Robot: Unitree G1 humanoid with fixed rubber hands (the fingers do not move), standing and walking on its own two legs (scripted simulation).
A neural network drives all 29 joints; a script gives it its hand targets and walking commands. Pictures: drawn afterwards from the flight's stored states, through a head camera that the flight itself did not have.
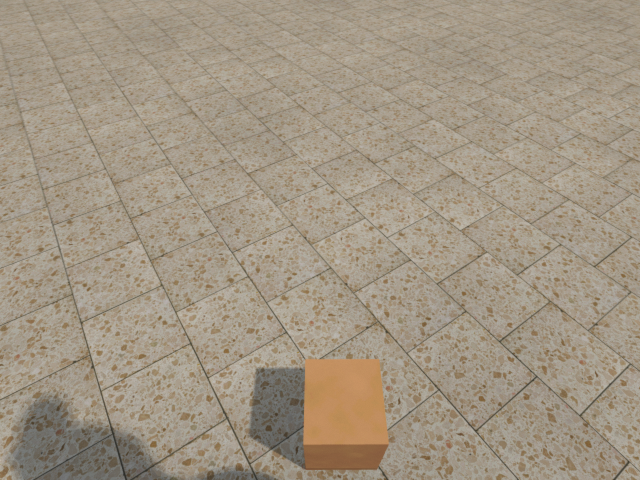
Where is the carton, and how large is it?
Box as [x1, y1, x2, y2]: [303, 359, 388, 469]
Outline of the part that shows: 305,359 303,446 306,469 376,469 388,444 378,359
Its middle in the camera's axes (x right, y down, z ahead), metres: +0.06 +0.49 +1.06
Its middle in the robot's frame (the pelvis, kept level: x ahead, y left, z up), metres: +0.43 -0.02 -0.64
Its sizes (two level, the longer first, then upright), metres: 0.210 0.200 0.250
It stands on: the floor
